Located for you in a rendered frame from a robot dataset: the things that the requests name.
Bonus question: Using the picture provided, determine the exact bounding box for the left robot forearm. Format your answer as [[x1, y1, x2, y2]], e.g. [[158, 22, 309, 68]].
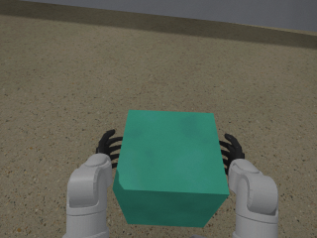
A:
[[61, 153, 113, 238]]

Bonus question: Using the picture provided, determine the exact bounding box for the robot right hand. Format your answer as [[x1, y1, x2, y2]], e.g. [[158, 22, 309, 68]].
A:
[[219, 133, 245, 175]]

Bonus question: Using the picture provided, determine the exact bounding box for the right robot forearm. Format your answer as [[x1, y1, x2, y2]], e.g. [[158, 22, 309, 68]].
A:
[[228, 159, 279, 238]]

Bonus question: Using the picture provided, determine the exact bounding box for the carton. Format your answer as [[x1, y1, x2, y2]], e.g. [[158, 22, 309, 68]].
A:
[[112, 109, 230, 228]]

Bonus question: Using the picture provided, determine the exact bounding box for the robot left hand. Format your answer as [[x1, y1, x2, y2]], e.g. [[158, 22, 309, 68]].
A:
[[95, 129, 123, 169]]

